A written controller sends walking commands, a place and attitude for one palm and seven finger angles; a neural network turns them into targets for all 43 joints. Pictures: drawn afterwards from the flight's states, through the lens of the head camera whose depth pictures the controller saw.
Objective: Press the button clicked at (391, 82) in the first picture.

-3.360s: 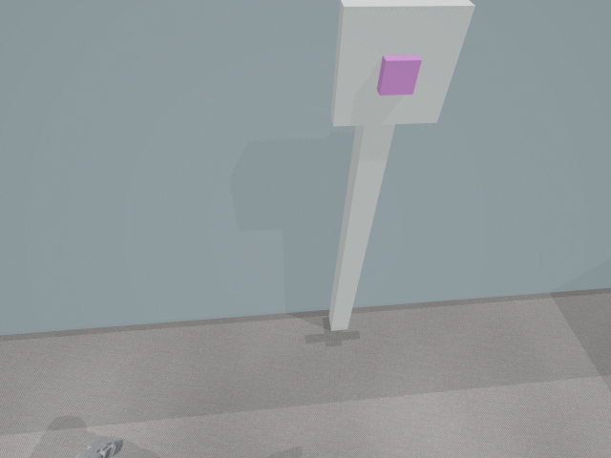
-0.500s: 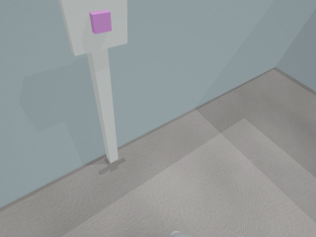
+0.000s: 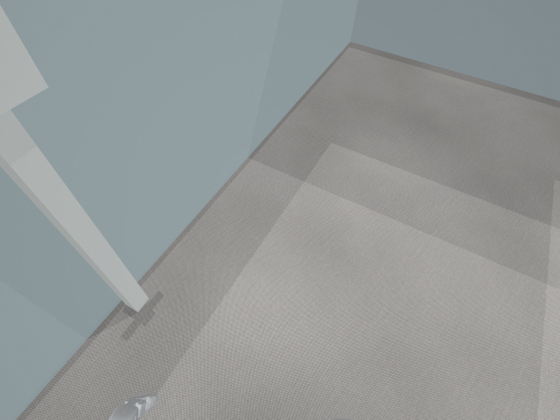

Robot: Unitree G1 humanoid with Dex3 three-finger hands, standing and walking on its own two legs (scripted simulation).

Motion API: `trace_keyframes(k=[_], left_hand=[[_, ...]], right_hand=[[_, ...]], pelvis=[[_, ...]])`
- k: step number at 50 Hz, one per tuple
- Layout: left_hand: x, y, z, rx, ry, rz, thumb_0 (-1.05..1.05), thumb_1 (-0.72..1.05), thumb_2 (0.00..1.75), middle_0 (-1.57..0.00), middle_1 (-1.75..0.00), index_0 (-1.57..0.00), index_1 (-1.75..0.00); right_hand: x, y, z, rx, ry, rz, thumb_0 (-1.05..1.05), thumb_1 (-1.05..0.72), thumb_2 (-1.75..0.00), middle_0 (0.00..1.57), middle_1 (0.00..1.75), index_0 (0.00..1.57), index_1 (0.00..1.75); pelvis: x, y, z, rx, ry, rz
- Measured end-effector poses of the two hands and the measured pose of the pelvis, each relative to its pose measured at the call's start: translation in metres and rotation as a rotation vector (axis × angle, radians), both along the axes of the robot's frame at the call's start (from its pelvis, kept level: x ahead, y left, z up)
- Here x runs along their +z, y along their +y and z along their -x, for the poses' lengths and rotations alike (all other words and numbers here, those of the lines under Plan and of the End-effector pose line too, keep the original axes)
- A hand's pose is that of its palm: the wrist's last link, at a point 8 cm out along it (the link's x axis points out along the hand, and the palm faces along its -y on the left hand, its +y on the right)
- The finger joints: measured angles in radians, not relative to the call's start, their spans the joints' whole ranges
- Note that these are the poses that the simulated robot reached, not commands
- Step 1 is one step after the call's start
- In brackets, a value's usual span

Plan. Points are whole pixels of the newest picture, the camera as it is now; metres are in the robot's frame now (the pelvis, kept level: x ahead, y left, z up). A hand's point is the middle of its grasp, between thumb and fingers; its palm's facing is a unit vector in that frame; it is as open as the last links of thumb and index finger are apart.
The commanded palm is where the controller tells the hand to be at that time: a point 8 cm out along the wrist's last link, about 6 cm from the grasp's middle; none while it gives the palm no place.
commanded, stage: walk to a spot facing it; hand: left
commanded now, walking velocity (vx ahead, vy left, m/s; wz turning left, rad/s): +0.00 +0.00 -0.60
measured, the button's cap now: out of the picture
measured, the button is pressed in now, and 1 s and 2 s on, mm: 0 0 0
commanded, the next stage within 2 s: none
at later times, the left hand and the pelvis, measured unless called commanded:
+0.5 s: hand out of the picture +0.10 +0.17 -0.17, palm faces -0.17 -0.96 -0.20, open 7.4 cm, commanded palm none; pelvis +0.02 -0.01 +0.00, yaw -15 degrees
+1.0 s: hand (235, 312) +0.33 +0.09 -0.18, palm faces -0.56 -0.82 -0.13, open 7.4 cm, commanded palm none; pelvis +0.15 -0.02 +0.00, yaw -34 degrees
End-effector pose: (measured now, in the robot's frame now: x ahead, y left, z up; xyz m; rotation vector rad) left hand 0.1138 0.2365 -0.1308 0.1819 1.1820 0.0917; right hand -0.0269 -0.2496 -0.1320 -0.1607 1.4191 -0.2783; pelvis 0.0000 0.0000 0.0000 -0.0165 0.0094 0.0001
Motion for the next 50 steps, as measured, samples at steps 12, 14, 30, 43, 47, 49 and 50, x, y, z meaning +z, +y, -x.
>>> trace_keyframes(k=[12, 14, 30, 43, 47, 49, 50], left_hand=[[0.019, -0.045, -0.028, -0.116, -0.079, -0.079, 0.00, 0.90, 0.90, -0.20, -0.30, -0.20, -0.30], [0.017, -0.046, -0.023, -0.126, -0.056, -0.075, 0.00, 0.90, 0.90, -0.20, -0.30, -0.20, -0.30], [-0.030, 0.014, 0.000, -0.160, 0.181, -0.010, 0.00, 0.90, 0.90, -0.20, -0.30, -0.20, -0.30], [-0.016, -0.017, -0.149, -0.391, 0.117, 0.011, 0.00, 0.91, 0.90, -0.19, -0.30, -0.19, -0.30], [-0.019, -0.059, -0.198, -0.483, 0.101, 0.024, 0.00, 0.91, 0.90, -0.19, -0.30, -0.19, -0.30], [-0.020, -0.087, -0.224, -0.539, 0.088, 0.034, 0.00, 0.91, 0.90, -0.19, -0.30, -0.19, -0.30], [-0.021, -0.103, -0.238, -0.568, 0.078, 0.040, 0.00, 0.91, 0.90, -0.19, -0.30, -0.19, -0.30]], right_hand=[[-0.014, -0.040, -0.018, -0.102, -0.101, -0.038, 0.01, -0.91, -0.89, 0.20, 0.30, 0.20, 0.29], [-0.009, -0.043, -0.031, -0.104, -0.143, -0.027, 0.00, -0.91, -0.89, 0.20, 0.30, 0.20, 0.29], [0.030, -0.015, -0.107, -0.100, -0.354, 0.125, 0.00, -0.91, -0.89, 0.20, 0.30, 0.20, 0.29], [0.029, 0.061, -0.012, -0.425, -0.059, 0.061, 0.00, -0.91, -0.89, 0.20, 0.30, 0.20, 0.29], [0.021, 0.090, 0.015, -0.541, 0.057, -0.003, 0.00, -0.91, -0.89, 0.20, 0.30, 0.20, 0.29], [0.018, 0.103, 0.023, -0.595, 0.111, -0.039, 0.00, -0.91, -0.89, 0.20, 0.30, 0.20, 0.29], [0.017, 0.109, 0.027, -0.622, 0.137, -0.058, 0.00, -0.91, -0.89, 0.20, 0.30, 0.20, 0.29]], pelvis=[[-0.001, -0.037, -0.002, -0.135, -0.008, -0.018], [0.001, -0.038, -0.002, -0.158, -0.007, -0.019], [-0.008, 0.010, -0.044, -0.347, -0.004, 0.011], [0.009, 0.010, -0.112, -0.506, -0.001, 0.053], [0.004, -0.003, -0.134, -0.557, 0.001, 0.042], [0.001, -0.011, -0.146, -0.581, 0.002, 0.037], [-0.001, -0.016, -0.151, -0.593, 0.003, 0.034]])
